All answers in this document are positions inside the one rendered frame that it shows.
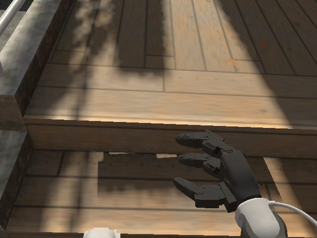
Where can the robot right forearm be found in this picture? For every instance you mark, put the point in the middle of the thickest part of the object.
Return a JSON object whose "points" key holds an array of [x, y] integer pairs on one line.
{"points": [[256, 220]]}

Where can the right robot hand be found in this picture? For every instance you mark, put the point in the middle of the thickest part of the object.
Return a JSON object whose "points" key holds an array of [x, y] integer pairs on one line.
{"points": [[237, 182]]}

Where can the left robot thigh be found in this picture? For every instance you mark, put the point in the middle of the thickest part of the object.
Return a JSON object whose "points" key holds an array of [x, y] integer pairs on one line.
{"points": [[102, 232]]}

